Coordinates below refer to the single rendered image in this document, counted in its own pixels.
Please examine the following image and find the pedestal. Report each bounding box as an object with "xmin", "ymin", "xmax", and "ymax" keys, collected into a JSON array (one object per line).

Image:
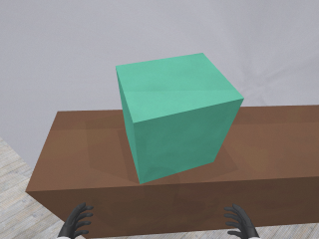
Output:
[{"xmin": 25, "ymin": 105, "xmax": 319, "ymax": 239}]

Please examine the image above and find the carton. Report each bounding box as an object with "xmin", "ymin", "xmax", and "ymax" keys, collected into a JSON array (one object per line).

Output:
[{"xmin": 116, "ymin": 53, "xmax": 244, "ymax": 184}]

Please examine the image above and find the robot left hand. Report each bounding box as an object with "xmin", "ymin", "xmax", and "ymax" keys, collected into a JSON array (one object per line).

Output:
[{"xmin": 57, "ymin": 202, "xmax": 94, "ymax": 239}]

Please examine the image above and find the robot right hand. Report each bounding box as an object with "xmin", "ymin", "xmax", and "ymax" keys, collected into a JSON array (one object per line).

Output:
[{"xmin": 223, "ymin": 203, "xmax": 260, "ymax": 239}]

